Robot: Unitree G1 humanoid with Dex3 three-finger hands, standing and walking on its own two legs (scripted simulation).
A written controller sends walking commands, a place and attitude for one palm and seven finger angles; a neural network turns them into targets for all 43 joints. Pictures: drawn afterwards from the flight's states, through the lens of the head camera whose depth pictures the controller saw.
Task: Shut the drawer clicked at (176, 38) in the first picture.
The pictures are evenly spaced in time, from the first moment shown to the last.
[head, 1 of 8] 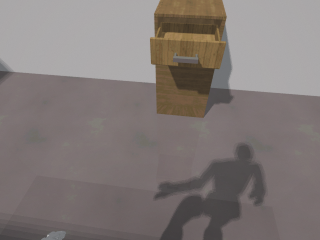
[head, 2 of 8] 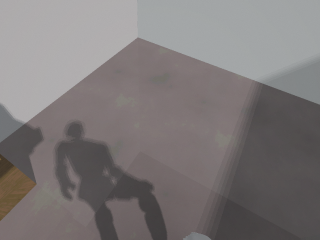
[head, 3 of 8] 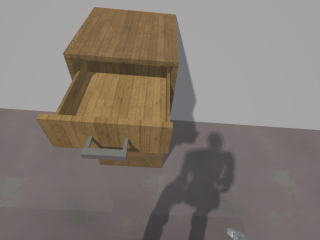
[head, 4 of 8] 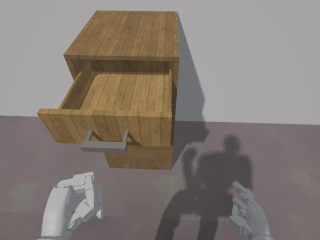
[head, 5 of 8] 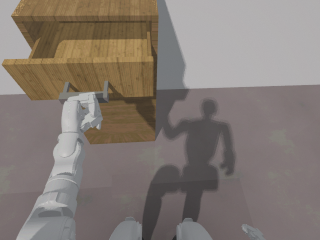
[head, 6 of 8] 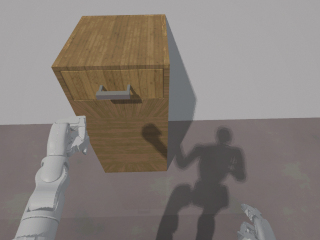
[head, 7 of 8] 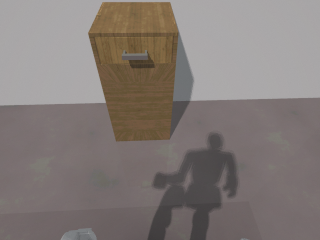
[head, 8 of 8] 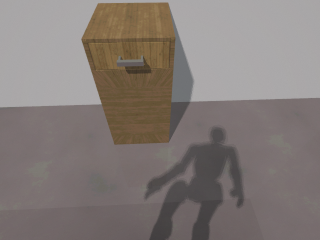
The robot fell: no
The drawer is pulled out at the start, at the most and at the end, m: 0.29 0.29 0.00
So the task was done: yes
